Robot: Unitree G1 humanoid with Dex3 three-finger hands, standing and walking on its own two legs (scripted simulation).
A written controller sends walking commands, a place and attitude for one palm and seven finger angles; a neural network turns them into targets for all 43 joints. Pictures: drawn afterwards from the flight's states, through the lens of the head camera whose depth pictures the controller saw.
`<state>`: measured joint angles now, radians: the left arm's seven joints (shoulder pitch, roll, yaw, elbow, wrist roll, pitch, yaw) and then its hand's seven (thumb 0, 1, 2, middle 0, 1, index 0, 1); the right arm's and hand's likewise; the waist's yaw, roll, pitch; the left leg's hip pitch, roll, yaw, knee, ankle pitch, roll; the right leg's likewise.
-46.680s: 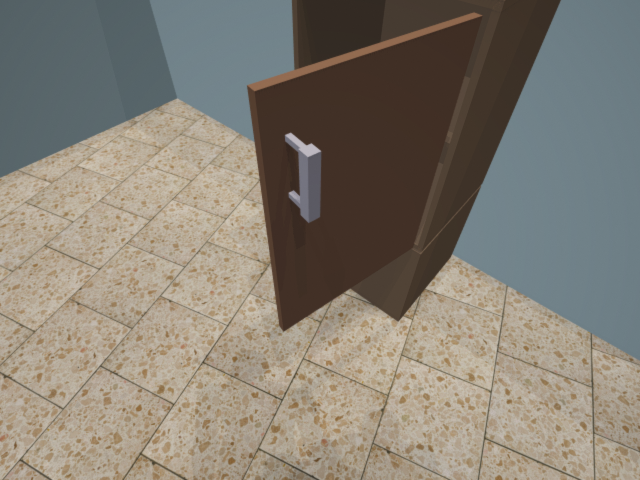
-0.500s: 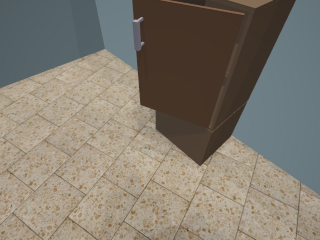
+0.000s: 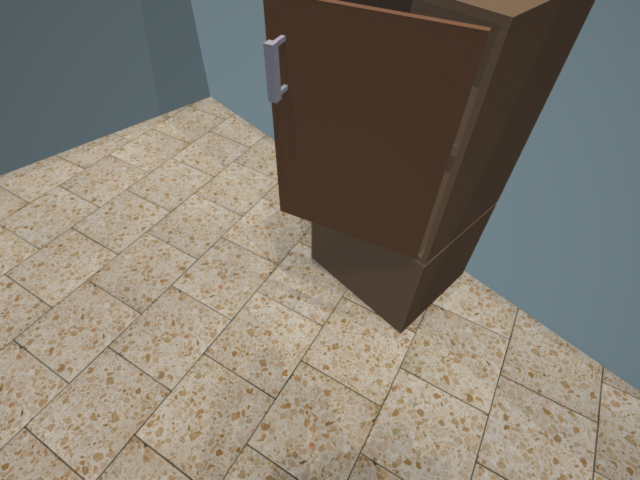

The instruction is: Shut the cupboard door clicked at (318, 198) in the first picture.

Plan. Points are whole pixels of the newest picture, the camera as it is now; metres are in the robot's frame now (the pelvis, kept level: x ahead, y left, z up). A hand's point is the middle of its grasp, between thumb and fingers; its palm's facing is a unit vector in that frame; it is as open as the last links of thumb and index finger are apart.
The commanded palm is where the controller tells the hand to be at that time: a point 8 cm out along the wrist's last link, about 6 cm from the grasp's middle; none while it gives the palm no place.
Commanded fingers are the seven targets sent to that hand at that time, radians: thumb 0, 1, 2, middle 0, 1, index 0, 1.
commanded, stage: walk to a spot facing it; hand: left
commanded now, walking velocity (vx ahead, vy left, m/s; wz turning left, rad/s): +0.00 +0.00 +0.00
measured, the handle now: (277, 68) +0.86 +0.14 +0.11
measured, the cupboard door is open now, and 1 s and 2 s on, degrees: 21 21 21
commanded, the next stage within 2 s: none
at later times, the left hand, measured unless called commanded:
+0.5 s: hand out of the picture +0.01 +0.22 -0.20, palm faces +0.22 -0.95 -0.22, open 7.4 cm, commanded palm none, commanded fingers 0.00 0.90 0.90 -0.20 -0.30 -0.20 -0.30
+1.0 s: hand out of the picture -0.06 +0.18 -0.16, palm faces +0.49 -0.82 -0.31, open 7.4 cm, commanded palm none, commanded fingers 0.00 0.90 0.90 -0.20 -0.30 -0.20 -0.30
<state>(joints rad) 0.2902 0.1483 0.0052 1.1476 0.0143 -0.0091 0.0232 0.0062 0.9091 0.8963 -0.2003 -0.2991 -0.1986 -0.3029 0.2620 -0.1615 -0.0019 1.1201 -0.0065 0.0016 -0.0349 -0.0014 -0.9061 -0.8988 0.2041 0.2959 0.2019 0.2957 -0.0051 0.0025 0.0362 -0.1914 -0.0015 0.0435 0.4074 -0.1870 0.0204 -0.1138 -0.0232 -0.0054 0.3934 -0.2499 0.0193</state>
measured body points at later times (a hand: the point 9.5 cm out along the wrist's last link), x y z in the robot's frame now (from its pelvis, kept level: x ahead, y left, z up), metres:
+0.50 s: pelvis -0.01 +0.02 -0.02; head +0.03 +0.05 +0.43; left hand +0.00 +0.27 -0.18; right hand +0.06 -0.22 -0.16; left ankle +0.02 +0.09 -0.74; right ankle -0.04 -0.14 -0.69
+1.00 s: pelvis +0.00 -0.03 -0.01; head +0.06 -0.02 +0.44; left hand -0.08 +0.22 -0.14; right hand +0.20 -0.23 -0.16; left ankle -0.07 +0.08 -0.67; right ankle +0.02 -0.16 -0.74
